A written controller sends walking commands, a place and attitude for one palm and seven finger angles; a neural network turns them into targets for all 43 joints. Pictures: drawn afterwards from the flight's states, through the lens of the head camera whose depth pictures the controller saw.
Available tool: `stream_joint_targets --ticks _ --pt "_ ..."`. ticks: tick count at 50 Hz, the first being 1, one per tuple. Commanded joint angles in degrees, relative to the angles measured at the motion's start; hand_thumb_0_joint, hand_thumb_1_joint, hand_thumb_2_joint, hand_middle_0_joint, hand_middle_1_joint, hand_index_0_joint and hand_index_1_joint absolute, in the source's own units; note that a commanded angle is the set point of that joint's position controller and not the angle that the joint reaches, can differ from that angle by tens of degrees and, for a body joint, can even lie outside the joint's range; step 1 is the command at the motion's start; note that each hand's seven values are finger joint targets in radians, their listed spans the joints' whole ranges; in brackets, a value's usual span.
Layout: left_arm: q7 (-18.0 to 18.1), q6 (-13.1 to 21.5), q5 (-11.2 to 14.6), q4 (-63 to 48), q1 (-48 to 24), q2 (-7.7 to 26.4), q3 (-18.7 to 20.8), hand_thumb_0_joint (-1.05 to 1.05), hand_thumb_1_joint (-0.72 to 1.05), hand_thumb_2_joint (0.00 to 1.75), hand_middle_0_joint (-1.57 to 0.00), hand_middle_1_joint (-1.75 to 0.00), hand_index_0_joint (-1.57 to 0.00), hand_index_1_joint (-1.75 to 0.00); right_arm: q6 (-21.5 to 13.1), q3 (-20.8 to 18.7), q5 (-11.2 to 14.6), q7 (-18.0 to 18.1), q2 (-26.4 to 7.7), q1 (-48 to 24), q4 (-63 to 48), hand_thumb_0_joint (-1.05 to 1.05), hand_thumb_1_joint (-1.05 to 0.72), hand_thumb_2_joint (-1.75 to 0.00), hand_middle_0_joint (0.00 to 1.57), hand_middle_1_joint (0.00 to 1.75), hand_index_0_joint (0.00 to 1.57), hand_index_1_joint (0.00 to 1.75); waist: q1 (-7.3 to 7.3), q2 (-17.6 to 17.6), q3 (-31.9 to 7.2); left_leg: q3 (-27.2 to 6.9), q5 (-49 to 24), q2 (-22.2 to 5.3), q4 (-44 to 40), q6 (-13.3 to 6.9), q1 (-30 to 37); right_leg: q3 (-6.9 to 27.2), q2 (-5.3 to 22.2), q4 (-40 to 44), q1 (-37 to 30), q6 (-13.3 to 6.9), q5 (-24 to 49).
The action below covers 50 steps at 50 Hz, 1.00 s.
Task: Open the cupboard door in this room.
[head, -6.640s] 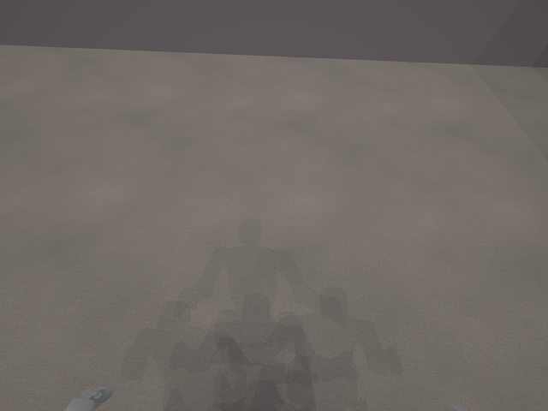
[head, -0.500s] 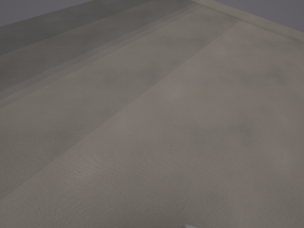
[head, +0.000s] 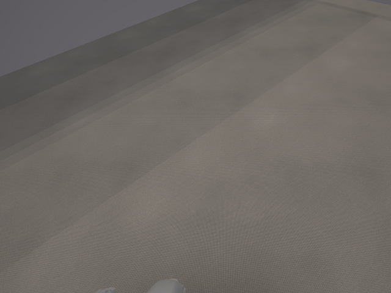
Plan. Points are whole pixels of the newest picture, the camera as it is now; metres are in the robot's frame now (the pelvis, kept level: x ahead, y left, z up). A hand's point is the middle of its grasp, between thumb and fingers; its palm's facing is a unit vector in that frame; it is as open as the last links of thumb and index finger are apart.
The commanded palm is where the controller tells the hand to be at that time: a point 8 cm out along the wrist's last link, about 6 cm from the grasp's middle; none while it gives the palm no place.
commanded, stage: turn or walk to find it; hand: left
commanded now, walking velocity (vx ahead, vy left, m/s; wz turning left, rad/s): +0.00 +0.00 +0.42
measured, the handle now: out of the picture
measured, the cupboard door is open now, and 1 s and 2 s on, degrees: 0 0 0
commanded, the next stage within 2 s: none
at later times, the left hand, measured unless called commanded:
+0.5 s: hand out of the picture -0.04 +0.27 -0.18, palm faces +0.27 -0.93 -0.24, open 7.4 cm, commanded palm none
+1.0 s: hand out of the picture -0.05 +0.19 -0.14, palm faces +0.43 -0.86 -0.28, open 7.4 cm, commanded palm none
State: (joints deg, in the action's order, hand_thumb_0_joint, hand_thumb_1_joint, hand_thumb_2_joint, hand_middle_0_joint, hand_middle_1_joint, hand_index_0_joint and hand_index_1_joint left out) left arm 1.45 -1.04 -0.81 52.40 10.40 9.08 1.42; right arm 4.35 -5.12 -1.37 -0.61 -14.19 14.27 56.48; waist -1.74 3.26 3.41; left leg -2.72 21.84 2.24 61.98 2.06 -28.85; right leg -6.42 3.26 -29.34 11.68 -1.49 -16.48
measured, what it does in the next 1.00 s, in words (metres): steps on the spot, turning left: left foot, then right foot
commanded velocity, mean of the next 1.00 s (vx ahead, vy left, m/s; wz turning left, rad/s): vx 0.00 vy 0.00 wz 0.42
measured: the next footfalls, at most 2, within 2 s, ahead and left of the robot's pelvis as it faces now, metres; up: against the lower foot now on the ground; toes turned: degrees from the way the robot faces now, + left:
left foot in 0.32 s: -0.01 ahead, +0.16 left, +0.00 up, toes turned +14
right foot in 0.80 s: +0.03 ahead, -0.08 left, +0.00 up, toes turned +16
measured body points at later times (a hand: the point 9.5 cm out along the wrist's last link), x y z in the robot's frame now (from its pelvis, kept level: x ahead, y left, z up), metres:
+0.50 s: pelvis -0.03 +0.05 +0.00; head +0.00 +0.08 +0.45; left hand -0.05 +0.32 -0.16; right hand +0.12 -0.17 -0.13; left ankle -0.05 +0.15 -0.74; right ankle -0.02 -0.10 -0.66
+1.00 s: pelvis -0.05 -0.01 +0.00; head -0.02 -0.05 +0.45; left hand -0.07 +0.24 -0.12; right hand +0.08 -0.24 -0.17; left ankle -0.13 +0.12 -0.65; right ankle -0.01 -0.09 -0.74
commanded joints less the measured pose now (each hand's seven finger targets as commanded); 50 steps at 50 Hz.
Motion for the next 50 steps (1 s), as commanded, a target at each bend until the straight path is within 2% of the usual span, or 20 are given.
stream_joint_targets --ticks 1,10,12,14,15,16,17,20,23,27,34,38,39,40,41,42,43,45,47,50 --pt "0.6 1.8 -0.3 -3.8 -1.0 10.4 2.8 0.00 0.90 0.90 -0.20 -0.30 -0.20 -0.30 -0.8 -0.8 0.0 -0.4 -3.3 1.1 -2.9 0.00 -0.90 -0.90 0.20 0.30 0.20 0.30 0.46 -12.2 -0.8 0.7 -2.6 -3.4 6.6 1.8 -3.5 6.6 13.5 12.9 -1.1 -4.1 10.6" --pt "0.4 1.2 -1.1 -0.4 6.4 14.3 4.2 0.00 0.90 0.90 -0.20 -0.30 -0.20 -0.30 -1.9 0.8 0.8 -0.1 -1.8 -6.1 -4.4 0.00 -0.90 -0.90 0.20 0.30 0.20 0.30 4.91 -15.3 -3.8 6.2 5.1 -4.1 -16.8 1.8 4.0 4.8 17.4 6.5 -7.8 -6.7 26.6" --pt "0.3 1.1 -1.0 0.1 6.1 14.8 4.3 0.00 0.90 0.90 -0.20 -0.30 -0.20 -0.30 -2.3 1.0 1.0 0.1 -1.9 -4.7 -4.1 0.00 -0.90 -0.90 0.20 0.30 0.20 0.30 4.12 -15.6 -5.5 7.6 3.0 -3.3 -22.5 1.3 7.6 3.8 17.2 3.9 -8.1 -5.9 29.7" --pt "0.2 0.7 -0.4 0.1 4.3 14.4 4.3 0.00 0.90 0.90 -0.20 -0.30 -0.20 -0.30 -3.0 0.8 0.8 0.1 -3.0 -0.7 -3.2 0.00 -0.90 -0.90 0.20 0.30 0.20 0.30 1.42 -12.1 -6.8 7.8 -8.3 -3.7 -35.4 0.5 16.9 -0.1 15.8 -2.1 -3.6 -1.9 25.0" --pt "0.1 0.3 0.1 -0.5 4.3 12.5 4.1 0.00 0.90 0.90 -0.20 -0.30 -0.20 -0.30 -3.7 0.2 0.7 0.1 -6.0 1.8 -2.7 0.00 -0.90 -0.90 0.20 0.30 0.20 0.30 -0.15 -3.6 -8.9 2.3 -17.2 -7.9 -41.1 -1.0 25.0 -2.8 12.7 -10.3 2.8 1.2 16.2" --pt "-0.2 0.0 0.4 -2.7 4.4 8.5 3.1 0.00 0.90 0.90 -0.20 -0.30 -0.20 -0.30 -4.0 -1.0 0.2 0.4 -11.6 3.5 -2.9 0.00 -0.90 -0.90 0.20 0.30 0.20 0.30 -0.81 14.1 -8.5 -16.2 -37.7 -22.2 -42.2 -7.1 31.7 -4.5 5.1 -21.2 18.9 5.6 -12.4" --pt "0.1 -0.7 -0.1 -3.6 1.2 8.4 2.4 0.00 0.90 0.90 -0.20 -0.30 -0.20 -0.30 -3.3 -1.4 0.4 0.8 -13.7 5.4 -2.0 0.00 -0.90 -0.90 0.20 0.30 0.20 0.30 -2.31 12.4 -8.4 -16.5 -44.2 -26.3 -42.0 -12.1 28.0 0.6 3.7 -28.7 18.8 5.5 -21.2" --pt "-0.3 -1.3 -0.2 -1.7 -1.3 9.4 3.1 0.00 0.90 0.90 -0.20 -0.30 -0.20 -0.30 -3.6 -0.1 0.1 2.0 -9.0 -0.5 -3.2 0.00 -0.90 -0.90 0.20 0.30 0.20 0.30 -0.50 10.1 -3.5 -10.4 -38.9 -19.1 -42.2 -10.7 22.7 5.1 4.3 -35.0 20.0 5.4 -11.7" --pt "-0.9 -0.8 -0.1 -0.3 1.2 9.3 3.1 0.00 0.90 0.90 -0.20 -0.30 -0.20 -0.30 -4.2 0.5 0.4 2.0 -8.1 -2.8 -4.3 0.00 -0.90 -0.90 0.20 0.30 0.20 0.30 1.17 5.1 -4.5 -6.5 -39.5 -15.8 -41.9 -10.0 23.8 4.6 3.3 -35.0 18.9 6.0 -7.0" --pt "-0.6 -1.1 -0.1 -0.8 0.5 8.9 2.9 0.00 0.90 0.90 -0.20 -0.30 -0.20 -0.30 -4.1 0.1 0.4 1.8 -8.5 -1.5 -4.4 0.00 -0.90 -0.90 0.20 0.30 0.20 0.30 0.60 2.8 -4.9 -8.8 -33.7 -15.9 -43.1 -11.0 24.2 5.0 2.7 -31.2 18.2 6.9 -6.1" --pt "-0.3 -0.7 0.3 -3.3 -2.3 7.8 2.5 0.00 0.90 0.90 -0.20 -0.30 -0.20 -0.30 -3.3 -0.6 -0.2 1.4 -8.8 -1.1 -4.8 0.00 -0.90 -0.90 0.20 0.30 0.20 0.30 -0.35 6.0 -4.3 -14.6 -29.7 -15.3 -42.1 -11.9 20.0 4.7 0.3 -16.7 11.3 5.9 -9.6" --pt "-0.1 0.3 0.5 -2.0 3.6 8.5 2.8 0.00 0.90 0.90 -0.20 -0.30 -0.20 -0.30 -3.0 -0.9 0.2 1.1 -8.5 -3.1 -5.5 0.00 -0.90 -0.90 0.20 0.30 0.20 0.30 2.83 3.6 -6.8 -14.6 -26.3 -11.6 -37.1 -8.8 13.2 3.4 -1.3 1.9 -1.9 5.1 2.2" --pt "0.1 0.8 0.2 -1.7 5.7 10.4 3.2 0.00 0.90 0.90 -0.20 -0.30 -0.20 -0.30 -3.1 -0.8 0.6 0.8 -6.8 -3.0 -5.9 0.00 -0.90 -0.90 0.20 0.30 0.20 0.30 3.74 -0.2 -8.1 -12.4 -18.6 -8.7 -33.3 -6.1 7.5 6.3 2.3 8.5 -9.4 4.4 5.8" --pt "0.6 1.4 -0.7 -1.7 6.9 15.4 4.3 0.00 0.90 0.90 -0.20 -0.30 -0.20 -0.30 -3.1 -0.1 1.0 0.5 -3.0 -2.3 -6.8 0.00 -0.90 -0.90 0.20 0.30 0.20 0.30 4.30 -15.1 -8.4 -4.3 -2.6 -1.3 -22.5 -1.9 -3.2 19.5 15.4 12.7 -15.8 0.1 5.0" --pt "0.6 1.2 -0.7 -2.7 6.2 17.9 4.5 0.00 0.90 0.90 -0.20 -0.30 -0.20 -0.30 -2.8 -0.4 0.6 0.6 -3.5 -3.8 -7.9 0.00 -0.90 -0.90 0.20 0.30 0.20 0.30 4.99 -20.3 -6.3 -0.9 11.3 1.4 -10.0 -0.4 -5.1 26.7 24.7 14.7 -8.9 -6.0 9.3" --pt "0.8 1.1 -0.3 -3.6 3.7 15.6 4.2 0.00 0.90 0.90 -0.20 -0.30 -0.20 -0.30 -1.9 -1.0 0.1 0.5 -5.4 -3.4 -6.9 0.00 -0.90 -0.90 0.20 0.30 0.20 0.30 3.80 -13.7 -4.9 -3.6 8.8 -0.7 -1.2 -0.7 -3.1 23.2 23.3 15.9 -2.3 -7.8 3.5" --pt "1.1 1.1 -0.2 -4.1 -0.1 13.8 4.3 0.00 0.90 0.90 -0.20 -0.30 -0.20 -0.30 -1.3 -1.2 -0.1 0.3 -5.3 -2.3 -5.9 0.00 -0.90 -0.90 0.20 0.30 0.20 0.30 2.15 -16.5 -2.7 -3.9 6.6 -2.0 2.6 -0.8 -3.3 20.8 20.7 17.1 1.2 -6.8 -0.7" --pt "0.6 1.3 -0.1 -5.0 -3.6 11.2 3.0 0.00 0.90 0.90 -0.20 -0.30 -0.20 -0.30 -0.8 -1.2 -0.2 -0.3 -4.4 -0.1 -3.6 0.00 -0.90 -0.90 0.20 0.30 0.20 0.30 0.01 -11.1 1.2 -1.7 0.3 -3.0 7.8 0.2 -2.7 12.6 15.5 15.4 3.9 -4.4 1.8" --pt "0.5 1.7 -0.2 -4.5 -2.3 10.4 2.8 0.00 0.90 0.90 -0.20 -0.30 -0.20 -0.30 -0.7 -0.9 -0.1 -0.4 -3.5 1.6 -2.7 0.00 -0.90 -0.90 0.20 0.30 0.20 0.30 0.01 -12.1 0.4 -0.2 -2.4 -3.2 8.5 1.2 -2.8 7.7 13.7 14.1 1.9 -3.5 6.1" --pt "0.7 1.8 -0.3 -3.4 0.8 10.5 2.9 0.00 0.90 0.90 -0.20 -0.30 -0.20 -0.30 -0.6 -0.7 0.0 -0.5 -3.6 0.2 -2.7 0.00 -0.90 -0.90 0.20 0.30 0.20 0.30 1.48 -12.3 -0.2 0.7 -2.6 -4.2 5.8 2.1 -2.6 7.1 14.4 14.1 -0.7 -4.1 6.8"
